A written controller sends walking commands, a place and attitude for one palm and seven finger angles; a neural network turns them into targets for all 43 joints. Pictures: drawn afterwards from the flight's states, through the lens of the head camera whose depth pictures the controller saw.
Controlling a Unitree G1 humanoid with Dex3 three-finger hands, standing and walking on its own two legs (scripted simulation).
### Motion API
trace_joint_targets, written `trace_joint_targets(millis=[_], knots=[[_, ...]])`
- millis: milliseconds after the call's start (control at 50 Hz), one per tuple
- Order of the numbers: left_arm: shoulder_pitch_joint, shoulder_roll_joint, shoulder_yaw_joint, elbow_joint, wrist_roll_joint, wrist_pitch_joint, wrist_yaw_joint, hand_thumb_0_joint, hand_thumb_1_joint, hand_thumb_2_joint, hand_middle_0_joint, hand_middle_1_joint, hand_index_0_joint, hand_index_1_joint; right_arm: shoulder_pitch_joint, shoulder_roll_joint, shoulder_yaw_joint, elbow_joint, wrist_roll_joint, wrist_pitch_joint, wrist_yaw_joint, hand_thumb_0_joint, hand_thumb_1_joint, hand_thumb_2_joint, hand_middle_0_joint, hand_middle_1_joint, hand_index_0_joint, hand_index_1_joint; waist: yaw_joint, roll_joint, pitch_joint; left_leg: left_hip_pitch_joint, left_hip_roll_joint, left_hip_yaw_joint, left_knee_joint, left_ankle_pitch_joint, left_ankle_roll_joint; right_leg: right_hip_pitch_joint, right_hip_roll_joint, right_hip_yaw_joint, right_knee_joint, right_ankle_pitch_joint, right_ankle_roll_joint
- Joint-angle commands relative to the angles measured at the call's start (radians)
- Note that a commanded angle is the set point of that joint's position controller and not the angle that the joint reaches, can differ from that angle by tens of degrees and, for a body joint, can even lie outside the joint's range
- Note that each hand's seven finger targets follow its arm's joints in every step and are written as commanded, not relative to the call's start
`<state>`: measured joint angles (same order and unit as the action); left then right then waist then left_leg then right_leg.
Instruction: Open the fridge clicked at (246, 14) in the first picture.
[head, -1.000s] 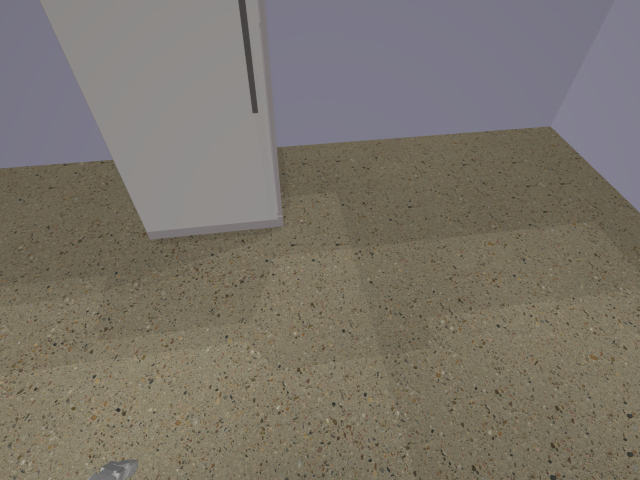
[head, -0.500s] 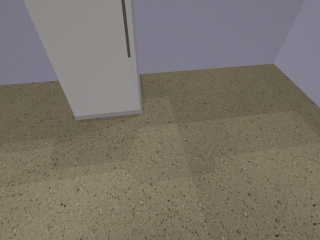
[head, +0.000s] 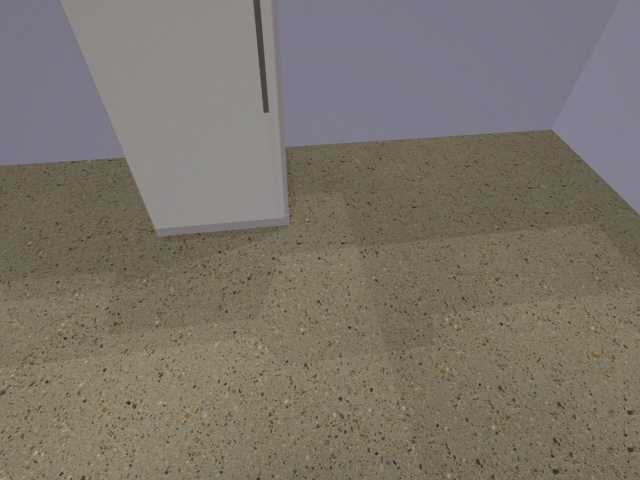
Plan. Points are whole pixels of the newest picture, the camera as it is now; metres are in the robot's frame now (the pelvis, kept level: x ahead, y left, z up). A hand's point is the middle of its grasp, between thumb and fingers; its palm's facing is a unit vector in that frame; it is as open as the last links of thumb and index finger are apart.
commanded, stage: look at it before walking up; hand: right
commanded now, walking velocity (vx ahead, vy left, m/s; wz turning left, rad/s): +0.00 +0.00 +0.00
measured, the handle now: (258, 28) +1.20 +0.25 +0.08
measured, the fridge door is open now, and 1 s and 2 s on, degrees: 0 0 0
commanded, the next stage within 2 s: walk to a spot facing it in 0.54 s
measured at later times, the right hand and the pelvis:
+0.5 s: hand out of the picture +0.08 -0.25 -0.16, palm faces -0.03 +0.94 -0.34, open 7.4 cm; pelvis +0.01 +0.00 +0.00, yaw +0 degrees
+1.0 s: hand out of the picture +0.08 -0.19 -0.19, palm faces -0.13 +0.97 -0.23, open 7.4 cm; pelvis +0.06 +0.02 -0.02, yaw +9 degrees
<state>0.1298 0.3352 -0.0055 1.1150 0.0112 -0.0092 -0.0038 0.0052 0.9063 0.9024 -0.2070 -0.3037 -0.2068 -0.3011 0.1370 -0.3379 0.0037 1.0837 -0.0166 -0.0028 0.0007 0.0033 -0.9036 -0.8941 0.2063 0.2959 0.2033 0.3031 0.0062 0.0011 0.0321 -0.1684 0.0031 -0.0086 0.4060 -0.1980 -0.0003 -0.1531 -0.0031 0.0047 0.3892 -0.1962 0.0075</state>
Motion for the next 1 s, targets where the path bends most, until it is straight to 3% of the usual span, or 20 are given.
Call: trace_joint_targets(millis=[0, 620, 680, 740, 800, 820, 840, 860, 880, 900, 920, 940, 960, 980], knots=[[-0.055, 0.204, 0.042, -0.065, -0.002, -0.022, 0.011, 0.000, 0.900, 0.900, -0.200, -0.300, -0.200, -0.300, -0.041, -0.210, -0.039, -0.067, 0.005, -0.026, -0.011, 0.000, -0.900, -0.900, 0.200, 0.300, 0.200, 0.300, -0.008, 0.013, -0.043, -0.007, 0.120, -0.112, -0.096, 0.020, 0.034, -0.007, -0.105, 0.094, -0.066, 0.057, -0.033], [-0.074, 0.212, 0.041, -0.065, -0.004, -0.023, 0.014, 0.000, 0.900, 0.900, -0.200, -0.300, -0.200, -0.300, -0.040, -0.210, -0.036, -0.058, 0.005, -0.027, -0.011, 0.000, -0.900, -0.900, 0.200, 0.300, 0.200, 0.300, -0.008, 0.005, -0.057, 0.023, 0.119, -0.098, -0.093, 0.121, 0.029, 0.035, -0.115, 0.090, -0.083, 0.118, -0.032], [0.005, 0.095, 0.019, -0.046, 0.006, -0.003, 0.011, 0.000, 0.900, 0.900, -0.200, -0.300, -0.200, -0.300, 0.036, -0.096, -0.019, -0.040, 0.002, 0.004, -0.010, 0.000, -0.900, -0.900, 0.200, 0.300, 0.200, 0.300, -0.008, 0.002, -0.054, -0.025, 0.094, -0.121, -0.075, -0.070, 0.021, 0.037, -0.115, 0.046, -0.045, -0.062, -0.013], [0.032, 0.111, 0.037, -0.075, 0.012, 0.007, 0.012, 0.000, 0.900, 0.900, -0.200, -0.300, -0.200, -0.300, 0.063, -0.100, -0.037, -0.079, -0.006, 0.023, 0.008, 0.000, -0.900, -0.900, 0.200, 0.300, 0.200, 0.300, -0.007, 0.002, 0.059, -0.147, 0.057, -0.158, -0.055, -0.303, 0.038, -0.047, -0.126, 0.048, -0.054, -0.333, -0.028], [0.071, 0.137, 0.061, -0.109, 0.010, 0.000, 0.015, 0.000, 0.900, 0.900, -0.200, -0.300, -0.200, -0.300, 0.096, -0.083, -0.054, -0.127, -0.008, 0.018, 0.021, 0.000, -0.900, -0.900, 0.200, 0.300, 0.200, 0.300, -0.002, -0.044, 0.080, -0.246, 0.006, -0.139, 0.071, -0.330, 0.045, -0.032, -0.188, 0.110, -0.062, -0.433, -0.071], [0.081, 0.150, 0.070, -0.116, 0.009, -0.006, 0.016, 0.000, 0.900, 0.900, -0.200, -0.300, -0.200, -0.300, 0.110, -0.064, -0.057, -0.138, -0.007, 0.013, 0.025, 0.000, -0.900, -0.900, 0.200, 0.300, 0.200, 0.300, -0.002, -0.094, 0.078, -0.289, -0.020, -0.101, 0.150, -0.297, 0.040, -0.002, -0.230, 0.147, -0.084, -0.442, -0.094], [0.096, 0.163, 0.078, -0.122, 0.007, -0.013, 0.019, 0.000, 0.900, 0.900, -0.200, -0.300, -0.200, -0.300, 0.117, -0.039, -0.059, -0.149, -0.006, 0.007, 0.029, 0.000, -0.900, -0.900, 0.200, 0.300, 0.200, 0.300, 0.003, -0.151, 0.069, -0.308, -0.045, -0.037, 0.257, -0.236, 0.030, 0.017, -0.288, 0.190, -0.109, -0.411, -0.123], [0.105, 0.162, 0.084, -0.125, 0.005, -0.021, 0.020, 0.000, 0.900, 0.900, -0.200, -0.300, -0.200, -0.300, 0.109, -0.018, -0.062, -0.163, -0.005, 0.002, 0.032, 0.000, -0.900, -0.900, 0.200, 0.300, 0.200, 0.300, 0.005, -0.187, 0.052, -0.333, -0.027, 0.019, 0.332, -0.240, 0.017, 0.060, -0.341, 0.196, -0.112, -0.307, -0.155], [0.120, 0.148, 0.087, -0.127, 0.006, -0.027, 0.020, 0.000, 0.900, 0.900, -0.200, -0.300, -0.200, -0.300, 0.088, -0.012, -0.066, -0.175, -0.006, -0.003, 0.035, 0.000, -0.900, -0.900, 0.200, 0.300, 0.200, 0.300, 0.011, -0.178, 0.046, -0.339, 0.001, 0.025, 0.350, -0.278, 0.013, 0.069, -0.361, 0.177, -0.090, -0.205, -0.171], [0.113, 0.135, 0.086, -0.129, 0.009, -0.029, 0.021, 0.000, 0.900, 0.900, -0.200, -0.300, -0.200, -0.300, 0.103, 0.001, -0.069, -0.178, -0.006, -0.008, 0.038, 0.000, -0.900, -0.900, 0.200, 0.300, 0.200, 0.300, -0.003, -0.154, 0.045, -0.291, 0.017, 0.040, 0.321, -0.280, 0.012, 0.044, -0.357, 0.120, -0.033, -0.100, -0.162], [0.097, 0.119, 0.082, -0.133, 0.011, -0.030, 0.021, 0.000, 0.900, 0.900, -0.200, -0.300, -0.200, -0.300, 0.158, 0.013, -0.074, -0.161, -0.009, -0.013, 0.040, 0.000, -0.900, -0.900, 0.200, 0.300, 0.200, 0.300, -0.034, -0.114, 0.039, -0.152, 0.010, 0.062, 0.239, -0.232, 0.020, -0.045, -0.319, 0.040, 0.075, -0.041, -0.126], [0.065, 0.095, 0.075, -0.145, 0.011, -0.029, 0.020, 0.000, 0.900, 0.900, -0.200, -0.300, -0.200, -0.300, 0.278, 0.003, -0.083, -0.123, -0.011, -0.021, 0.037, 0.000, -0.900, -0.900, 0.200, 0.300, 0.200, 0.300, -0.092, -0.028, 0.008, 0.037, 0.009, 0.018, 0.089, -0.130, 0.046, -0.170, -0.235, -0.063, 0.289, -0.035, -0.064], [0.024, 0.009, 0.058, -0.201, -0.003, -0.032, 0.011, 0.000, 0.900, 0.900, -0.200, -0.300, -0.200, -0.300, 0.429, -0.121, -0.111, -0.082, -0.019, -0.038, 0.018, 0.000, -0.900, -0.900, 0.200, 0.300, 0.200, 0.300, -0.140, 0.351, -0.032, 0.261, 0.275, -0.445, -0.093, -0.061, 0.150, -0.494, -0.081, -0.208, 0.668, -0.261, 0.017], [-0.076, 0.026, 0.054, -0.252, 0.003, -0.044, 0.010, 0.000, 0.900, 0.900, -0.200, -0.300, -0.200, -0.300, 0.507, -0.138, -0.106, -0.067, 0.005, -0.044, -0.002, 0.000, -0.900, -0.900, 0.200, 0.300, 0.200, 0.300, -0.167, 0.298, -0.012, 0.263, 0.368, -0.660, -0.162, 0.124, 0.232, -0.611, -0.054, -0.084, 0.780, -0.395, 0.021]])
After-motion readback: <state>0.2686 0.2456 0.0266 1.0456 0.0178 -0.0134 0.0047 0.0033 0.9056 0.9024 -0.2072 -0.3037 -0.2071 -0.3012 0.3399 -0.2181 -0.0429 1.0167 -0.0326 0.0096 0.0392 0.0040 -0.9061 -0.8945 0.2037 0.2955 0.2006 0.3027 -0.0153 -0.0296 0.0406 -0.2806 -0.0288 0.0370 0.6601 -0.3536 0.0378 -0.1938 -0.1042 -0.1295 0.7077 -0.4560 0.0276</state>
